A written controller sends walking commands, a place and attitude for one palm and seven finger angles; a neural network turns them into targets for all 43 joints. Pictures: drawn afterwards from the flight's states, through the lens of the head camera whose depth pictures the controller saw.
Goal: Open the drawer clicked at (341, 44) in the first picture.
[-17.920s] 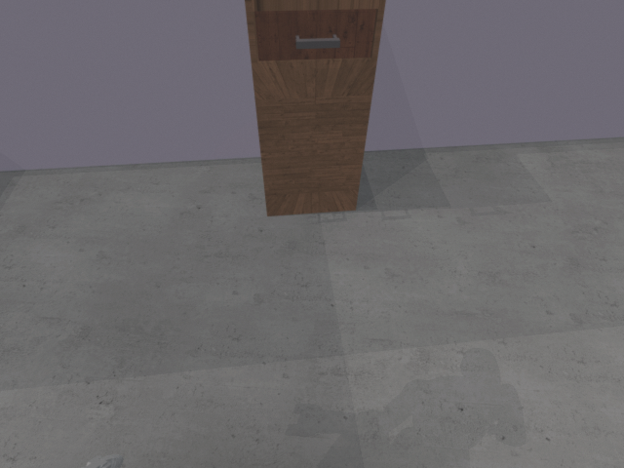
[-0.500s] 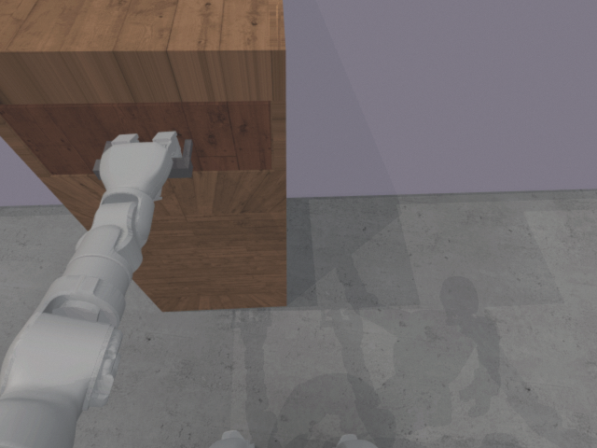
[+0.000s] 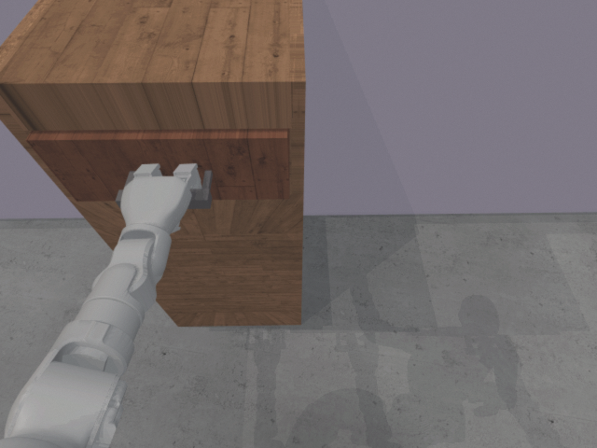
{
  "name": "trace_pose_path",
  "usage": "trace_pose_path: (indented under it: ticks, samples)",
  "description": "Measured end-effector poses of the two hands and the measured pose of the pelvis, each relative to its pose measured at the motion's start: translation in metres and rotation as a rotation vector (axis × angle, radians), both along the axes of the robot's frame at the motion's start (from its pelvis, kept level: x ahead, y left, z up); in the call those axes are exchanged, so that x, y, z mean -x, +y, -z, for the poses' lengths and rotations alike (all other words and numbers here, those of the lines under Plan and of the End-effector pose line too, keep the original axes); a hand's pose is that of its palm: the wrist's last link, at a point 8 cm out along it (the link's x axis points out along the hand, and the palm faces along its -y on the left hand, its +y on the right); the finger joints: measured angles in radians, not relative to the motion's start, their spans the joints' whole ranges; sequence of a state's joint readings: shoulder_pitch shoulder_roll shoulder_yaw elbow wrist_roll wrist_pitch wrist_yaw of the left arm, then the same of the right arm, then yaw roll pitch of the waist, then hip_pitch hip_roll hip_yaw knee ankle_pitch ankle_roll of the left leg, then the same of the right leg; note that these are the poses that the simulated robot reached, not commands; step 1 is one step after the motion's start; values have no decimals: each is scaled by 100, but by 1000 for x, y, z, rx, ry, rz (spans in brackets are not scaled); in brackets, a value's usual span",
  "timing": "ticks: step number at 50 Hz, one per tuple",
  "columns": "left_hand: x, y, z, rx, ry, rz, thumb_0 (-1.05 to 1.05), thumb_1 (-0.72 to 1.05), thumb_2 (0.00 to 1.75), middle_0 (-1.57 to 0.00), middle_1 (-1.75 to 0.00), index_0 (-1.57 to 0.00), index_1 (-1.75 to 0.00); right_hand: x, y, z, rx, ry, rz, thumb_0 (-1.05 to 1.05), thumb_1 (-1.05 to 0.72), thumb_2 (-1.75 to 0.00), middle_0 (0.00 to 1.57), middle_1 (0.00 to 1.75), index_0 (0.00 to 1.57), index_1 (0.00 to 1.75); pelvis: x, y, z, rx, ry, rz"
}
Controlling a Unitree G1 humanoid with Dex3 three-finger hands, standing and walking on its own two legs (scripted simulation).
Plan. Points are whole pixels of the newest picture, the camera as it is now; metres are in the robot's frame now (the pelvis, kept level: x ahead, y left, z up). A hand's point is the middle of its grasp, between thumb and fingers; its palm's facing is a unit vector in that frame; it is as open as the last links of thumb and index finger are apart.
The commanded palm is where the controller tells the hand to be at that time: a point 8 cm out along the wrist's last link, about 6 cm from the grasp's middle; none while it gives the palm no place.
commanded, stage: pull the drawer open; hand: left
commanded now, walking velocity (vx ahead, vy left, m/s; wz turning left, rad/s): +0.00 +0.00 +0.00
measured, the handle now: (167, 188) +0.48 +0.20 +0.04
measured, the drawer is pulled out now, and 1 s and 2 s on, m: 0.01 0.09 0.12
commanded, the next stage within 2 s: none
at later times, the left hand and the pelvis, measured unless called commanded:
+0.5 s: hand (170, 221) +0.44 +0.19 +0.02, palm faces -0.05 -0.05 -1.00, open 5.3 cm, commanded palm +0.40 +0.19 +0.07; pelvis -0.02 -0.01 -0.01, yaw -1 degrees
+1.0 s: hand (162, 266) +0.36 +0.19 +0.02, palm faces +0.00 -0.11 -0.99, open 5.4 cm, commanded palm +0.31 +0.20 +0.07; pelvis +0.00 +0.00 +0.01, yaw -1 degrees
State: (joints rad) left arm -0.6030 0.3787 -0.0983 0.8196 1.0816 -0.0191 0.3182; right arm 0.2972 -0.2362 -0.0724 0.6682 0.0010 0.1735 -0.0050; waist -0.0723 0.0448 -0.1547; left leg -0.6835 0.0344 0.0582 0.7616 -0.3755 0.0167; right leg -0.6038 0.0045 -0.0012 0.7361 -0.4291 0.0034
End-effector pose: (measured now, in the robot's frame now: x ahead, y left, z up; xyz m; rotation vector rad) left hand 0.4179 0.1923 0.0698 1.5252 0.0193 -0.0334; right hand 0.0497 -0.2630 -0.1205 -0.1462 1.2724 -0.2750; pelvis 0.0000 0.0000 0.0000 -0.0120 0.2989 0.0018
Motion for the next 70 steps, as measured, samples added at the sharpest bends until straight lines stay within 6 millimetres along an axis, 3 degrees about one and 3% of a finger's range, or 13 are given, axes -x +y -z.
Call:
trace_pose_path:
  ticks: [5,9,23,29,35,49,56,63,70]
  samples:
    - [-4,0,0,-16,17,-12,-1,77,85,-39,-135,-41,-135,-11,-4,2,19,-18,-36,0,-90,-90,20,30,20,30,6,-3,3,1,6,-20]
    - [-5,0,-1,-17,33,-20,-1,76,86,-40,-135,-41,-135,-7,-7,2,27,-28,-35,0,-90,-90,20,30,20,30,12,-6,5,1,8,-24]
    - [-3,0,-1,2,26,-16,0,76,83,-38,-135,-41,-135,73,-14,4,31,101,63,0,-90,-90,20,30,20,30,24,-9,6,2,14,4]
    - [5,1,-1,12,9,-10,0,77,81,-37,-135,-41,-135,85,-10,3,14,133,92,1,-90,-90,20,30,20,30,21,-6,3,0,6,18]
    - [17,1,0,23,-7,-5,1,77,80,-37,-135,-41,-135,60,-5,1,-3,74,88,1,-90,-90,20,30,20,30,14,-2,-1,-1,-9,28]
    - [73,1,0,60,-33,-20,2,76,80,-34,-135,-41,-135,-68,7,-19,-27,-226,-63,1,-90,-90,20,30,20,30,-1,0,-6,-5,-61,16]
    - [105,1,0,65,-35,-33,2,76,81,-32,-135,-41,-135,-113,15,-29,-40,-329,-154,1,-90,-90,20,30,20,30,-4,-4,-6,-10,-87,0]
    - [105,1,0,9,-19,-44,0,76,85,-36,-136,-42,-135,-116,20,-17,-44,-295,-206,1,-90,-90,20,30,20,30,7,-12,-2,-14,-103,-38]
    - [102,1,-1,5,17,-51,0,74,86,-39,-135,-41,-135,-78,12,-3,-52,-227,-176,1,-90,-90,20,30,20,30,19,-21,-1,-21,-111,-44]
